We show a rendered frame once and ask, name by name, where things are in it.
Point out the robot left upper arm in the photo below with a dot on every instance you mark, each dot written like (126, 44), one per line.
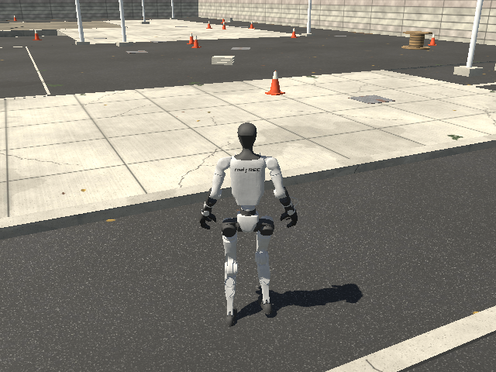
(218, 177)

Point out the robot right hand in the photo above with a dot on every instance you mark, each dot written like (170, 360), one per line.
(293, 217)

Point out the robot right upper arm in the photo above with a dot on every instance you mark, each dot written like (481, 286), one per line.
(276, 176)

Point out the right robot forearm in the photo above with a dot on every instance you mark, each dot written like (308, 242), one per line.
(287, 204)

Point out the robot torso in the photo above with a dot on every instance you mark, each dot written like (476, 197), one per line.
(247, 183)

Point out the robot left hand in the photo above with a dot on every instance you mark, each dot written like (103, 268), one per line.
(208, 218)

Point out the left robot forearm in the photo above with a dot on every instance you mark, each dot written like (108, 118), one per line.
(209, 204)

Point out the robot right thigh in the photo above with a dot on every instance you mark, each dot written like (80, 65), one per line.
(265, 230)

